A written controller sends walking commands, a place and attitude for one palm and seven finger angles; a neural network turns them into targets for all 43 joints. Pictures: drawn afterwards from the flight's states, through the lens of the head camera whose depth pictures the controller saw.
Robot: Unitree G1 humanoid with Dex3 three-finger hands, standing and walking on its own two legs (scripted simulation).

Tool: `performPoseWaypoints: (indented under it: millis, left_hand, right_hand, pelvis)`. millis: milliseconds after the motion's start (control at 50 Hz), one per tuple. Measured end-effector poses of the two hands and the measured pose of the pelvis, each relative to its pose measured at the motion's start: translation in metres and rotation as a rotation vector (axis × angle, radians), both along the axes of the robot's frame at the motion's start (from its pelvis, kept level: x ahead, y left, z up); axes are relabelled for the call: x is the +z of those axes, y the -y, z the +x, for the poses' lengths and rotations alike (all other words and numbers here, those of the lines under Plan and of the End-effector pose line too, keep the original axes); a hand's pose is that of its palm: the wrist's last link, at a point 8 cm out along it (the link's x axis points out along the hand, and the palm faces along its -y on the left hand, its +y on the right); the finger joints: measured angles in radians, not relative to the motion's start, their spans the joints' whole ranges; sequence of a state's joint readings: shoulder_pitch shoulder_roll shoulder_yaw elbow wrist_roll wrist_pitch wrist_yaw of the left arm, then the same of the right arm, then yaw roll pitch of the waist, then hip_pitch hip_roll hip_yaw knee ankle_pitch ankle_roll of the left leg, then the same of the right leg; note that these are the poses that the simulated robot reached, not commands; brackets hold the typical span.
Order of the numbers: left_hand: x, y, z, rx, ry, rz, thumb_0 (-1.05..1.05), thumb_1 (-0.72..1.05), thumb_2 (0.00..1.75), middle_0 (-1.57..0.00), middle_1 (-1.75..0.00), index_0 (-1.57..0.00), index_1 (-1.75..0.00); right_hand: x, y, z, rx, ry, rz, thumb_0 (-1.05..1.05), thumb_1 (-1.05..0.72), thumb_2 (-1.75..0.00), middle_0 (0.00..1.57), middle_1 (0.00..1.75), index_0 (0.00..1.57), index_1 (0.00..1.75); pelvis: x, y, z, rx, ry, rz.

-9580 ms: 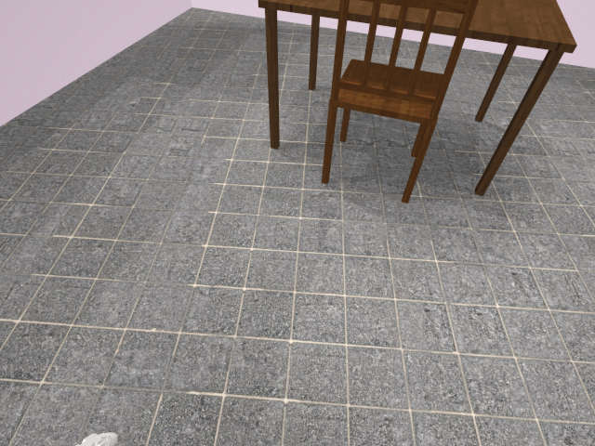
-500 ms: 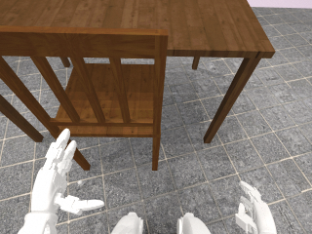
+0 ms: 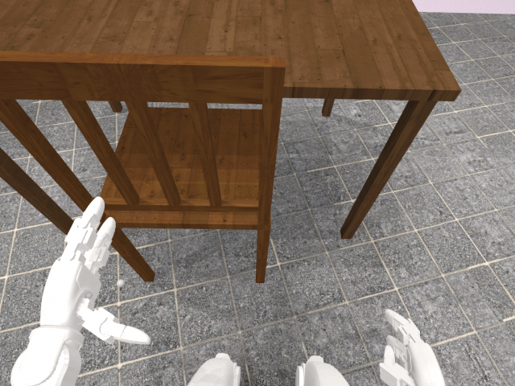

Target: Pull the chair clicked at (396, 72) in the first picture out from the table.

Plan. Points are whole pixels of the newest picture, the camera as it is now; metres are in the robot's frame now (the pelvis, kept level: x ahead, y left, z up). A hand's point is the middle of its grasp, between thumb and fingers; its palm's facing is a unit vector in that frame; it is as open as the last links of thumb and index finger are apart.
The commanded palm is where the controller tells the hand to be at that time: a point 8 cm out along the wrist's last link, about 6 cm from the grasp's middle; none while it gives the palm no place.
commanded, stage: raise the hand toward the chair's back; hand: left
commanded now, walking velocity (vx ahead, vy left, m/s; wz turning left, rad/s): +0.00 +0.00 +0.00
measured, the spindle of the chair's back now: (158, 160) +0.49 +0.22 +0.01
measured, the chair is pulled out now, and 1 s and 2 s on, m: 0.00 0.00 0.00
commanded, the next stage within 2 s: aim the fingers beside a spindle in 0.44 s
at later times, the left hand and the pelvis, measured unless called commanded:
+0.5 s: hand (121, 284) +0.25 +0.20 +0.04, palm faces +0.05 -1.00 -0.05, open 16.9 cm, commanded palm +0.22 +0.26 +0.04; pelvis +0.00 +0.00 +0.00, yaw +0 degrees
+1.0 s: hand (155, 265) +0.28 +0.17 +0.02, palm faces +0.02 -1.00 -0.02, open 16.9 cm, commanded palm +0.26 +0.22 +0.03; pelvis +0.00 +0.00 -0.01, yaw +0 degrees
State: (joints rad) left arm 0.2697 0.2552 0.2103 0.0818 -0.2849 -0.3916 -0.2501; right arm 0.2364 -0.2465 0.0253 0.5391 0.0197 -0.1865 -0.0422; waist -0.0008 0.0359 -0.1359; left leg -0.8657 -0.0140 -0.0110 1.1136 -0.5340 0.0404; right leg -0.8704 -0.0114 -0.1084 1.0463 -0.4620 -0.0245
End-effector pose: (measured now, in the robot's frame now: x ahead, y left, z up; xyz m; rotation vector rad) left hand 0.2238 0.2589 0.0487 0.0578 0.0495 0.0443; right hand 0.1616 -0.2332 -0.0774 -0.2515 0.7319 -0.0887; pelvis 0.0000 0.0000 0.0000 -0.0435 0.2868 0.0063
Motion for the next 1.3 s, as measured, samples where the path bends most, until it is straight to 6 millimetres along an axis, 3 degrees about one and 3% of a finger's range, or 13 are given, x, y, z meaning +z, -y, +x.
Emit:
performPoseWaypoints:
  millis: [200,600,1140,1300]
  left_hand:
    - [-0.002,0.002,0.002,-0.002,-0.002,-0.007,-0.02,-0.49,0.3,-0.06,-0.08,-0.06,-0.08]
    - [-0.001,0.002,-0.001,0.005,0.007,-0.009,-0.02,-0.5,0.3,-0.06,-0.08,-0.06,-0.08]
    - [-0.028,0.044,0.051,-0.031,0.024,-0.038,-0.02,-0.5,0.3,-0.06,-0.08,-0.06,-0.08]
    - [-0.033,0.051,0.054,-0.022,0.025,-0.038,-0.02,-0.5,0.3,-0.06,-0.08,-0.06,-0.08]
  right_hand:
    - [0.005,0.01,-0.007,-0.024,-0.005,-0.022,0.01,-0.9,-0.9,0.2,0.3,0.2,0.3]
    - [0.002,-0.004,0.011,0.022,0.027,0.014,0.01,-0.9,-0.9,0.2,0.3,0.2,0.3]
    - [-0.022,0.008,-0.012,-0.01,-0.079,0.003,0.01,-0.9,-0.9,0.2,0.3,0.2,0.3]
    - [-0.027,0.008,-0.013,-0.014,-0.099,0.015,0.01,-0.9,-0.9,0.2,0.3,0.2,0.3]
  pelvis:
    - [0.003,-0.001,0.001,-0.006,0.0,0.004]
    - [0.0,0.001,0.001,0.002,-0.003,0.002]
    - [-0.013,0.003,-0.004,-0.014,-0.048,0.012]
    - [-0.015,0.004,-0.003,-0.017,-0.057,0.015]
